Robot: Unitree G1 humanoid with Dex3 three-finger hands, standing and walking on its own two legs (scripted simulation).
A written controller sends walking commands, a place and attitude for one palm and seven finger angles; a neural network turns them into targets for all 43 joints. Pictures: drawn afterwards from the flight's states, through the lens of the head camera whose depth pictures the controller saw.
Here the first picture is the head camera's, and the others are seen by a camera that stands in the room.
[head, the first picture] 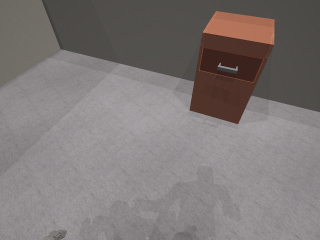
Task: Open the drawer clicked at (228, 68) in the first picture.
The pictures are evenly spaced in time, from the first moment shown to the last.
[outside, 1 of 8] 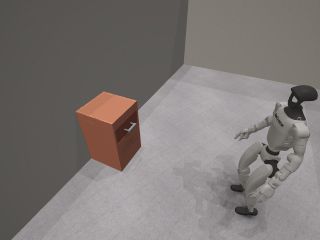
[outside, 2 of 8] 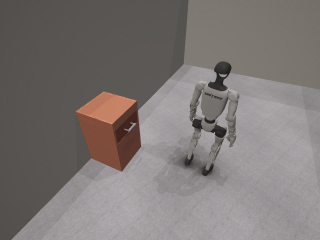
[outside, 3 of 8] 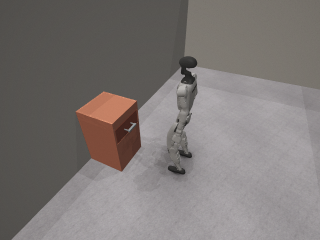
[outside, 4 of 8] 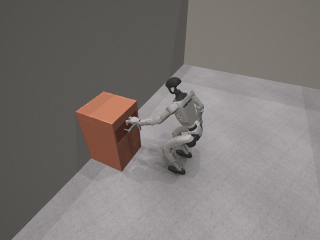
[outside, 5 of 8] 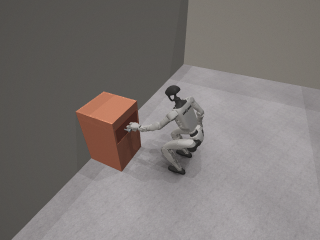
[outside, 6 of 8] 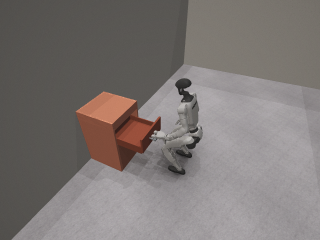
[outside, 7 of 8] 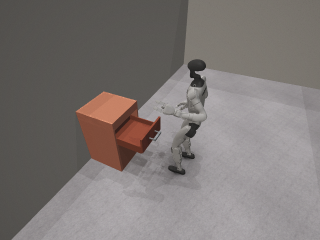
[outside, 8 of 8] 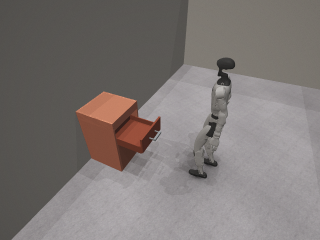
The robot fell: no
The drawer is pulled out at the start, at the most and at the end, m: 0.00 0.30 0.30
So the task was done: yes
